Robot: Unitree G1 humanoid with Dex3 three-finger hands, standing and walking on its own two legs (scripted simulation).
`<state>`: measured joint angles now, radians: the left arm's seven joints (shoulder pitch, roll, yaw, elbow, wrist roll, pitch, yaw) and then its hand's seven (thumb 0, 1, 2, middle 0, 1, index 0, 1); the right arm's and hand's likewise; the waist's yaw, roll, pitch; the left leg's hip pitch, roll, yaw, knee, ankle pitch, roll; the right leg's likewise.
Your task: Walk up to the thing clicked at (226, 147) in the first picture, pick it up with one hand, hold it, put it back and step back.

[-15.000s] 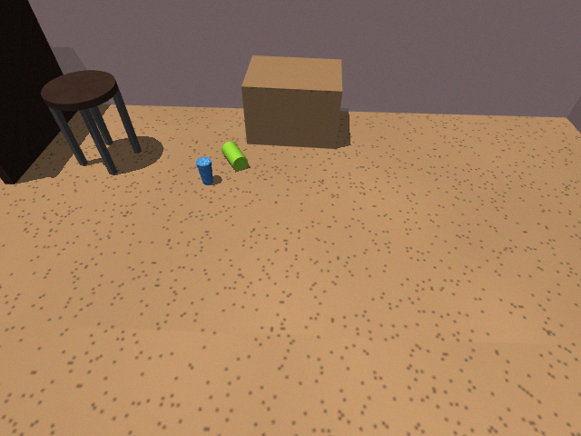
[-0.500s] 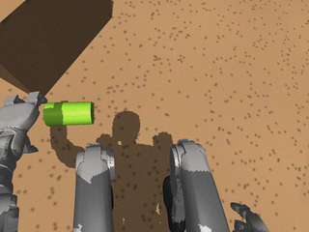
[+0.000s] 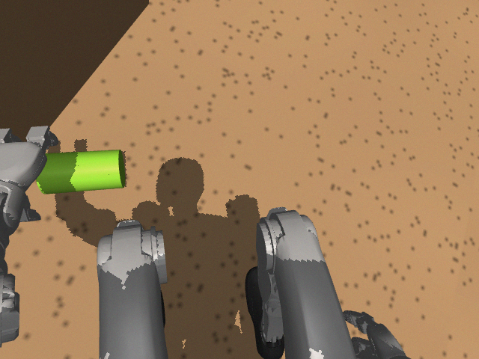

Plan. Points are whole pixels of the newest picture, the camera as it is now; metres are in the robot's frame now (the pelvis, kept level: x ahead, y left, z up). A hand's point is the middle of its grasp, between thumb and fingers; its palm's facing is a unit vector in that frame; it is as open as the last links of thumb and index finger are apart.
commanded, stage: rise first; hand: left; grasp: from above
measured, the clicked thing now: (84, 171) +0.46 +0.28 -0.30
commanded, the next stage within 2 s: approach in 0.32 s
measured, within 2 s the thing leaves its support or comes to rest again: neither
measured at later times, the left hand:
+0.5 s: hand (38, 180) +0.41 +0.32 -0.18, palm faces -0.45 -0.07 -0.89, open 14.1 cm
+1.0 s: hand (62, 150) +0.47 +0.28 -0.17, palm faces -0.43 -0.01 -0.90, open 14.1 cm
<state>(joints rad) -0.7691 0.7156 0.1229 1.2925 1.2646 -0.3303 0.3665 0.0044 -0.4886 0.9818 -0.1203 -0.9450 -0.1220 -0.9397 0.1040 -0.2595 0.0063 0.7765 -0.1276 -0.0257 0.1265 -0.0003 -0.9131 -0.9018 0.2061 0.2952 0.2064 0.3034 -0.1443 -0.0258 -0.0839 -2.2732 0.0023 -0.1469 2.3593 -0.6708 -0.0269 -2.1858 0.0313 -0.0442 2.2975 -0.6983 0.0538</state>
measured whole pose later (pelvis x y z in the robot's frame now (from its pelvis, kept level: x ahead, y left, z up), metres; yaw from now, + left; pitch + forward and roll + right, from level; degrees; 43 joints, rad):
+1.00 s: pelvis +0.00 +0.00 -0.01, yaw -1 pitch +34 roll -7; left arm -0.95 0.72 0.08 1.47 1.25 -0.14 0.44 0.01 -0.53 1.00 -0.08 -1.03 -0.09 -1.02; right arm 0.14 -0.27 0.06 0.76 -0.13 -0.04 0.14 0.00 -0.92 -0.90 0.21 0.30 0.20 0.30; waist -0.26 0.01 -0.06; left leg -2.32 0.02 -0.15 2.39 -0.68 -0.02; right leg -2.24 0.05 -0.04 2.33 -0.69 0.06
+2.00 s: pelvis +0.00 +0.00 -0.04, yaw -3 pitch +30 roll -10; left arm -0.90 0.84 0.12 1.55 1.33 -0.35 0.52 0.00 -0.52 1.00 -0.08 -1.01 -0.08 -1.00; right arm 0.14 -0.28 0.15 0.76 -0.22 -0.07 0.16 0.00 -0.91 -0.90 0.21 0.30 0.21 0.30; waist -0.29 -0.08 0.04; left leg -2.35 0.00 -0.21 2.49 -0.68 -0.04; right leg -2.26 0.05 -0.09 2.39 -0.69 0.06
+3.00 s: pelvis +0.00 +0.01 -0.05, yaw -7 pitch +27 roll -13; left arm -0.93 0.84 0.06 1.73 1.35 -0.24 0.76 0.00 -0.32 0.93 -0.19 -0.98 -0.20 -0.95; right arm 0.04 -0.31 0.22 0.78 -0.29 -0.21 0.27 0.00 -0.90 -0.90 0.20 0.30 0.20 0.30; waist -0.34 -0.11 0.07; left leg -2.36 0.01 -0.25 2.56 -0.70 -0.02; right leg -2.24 0.08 -0.12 2.40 -0.68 0.07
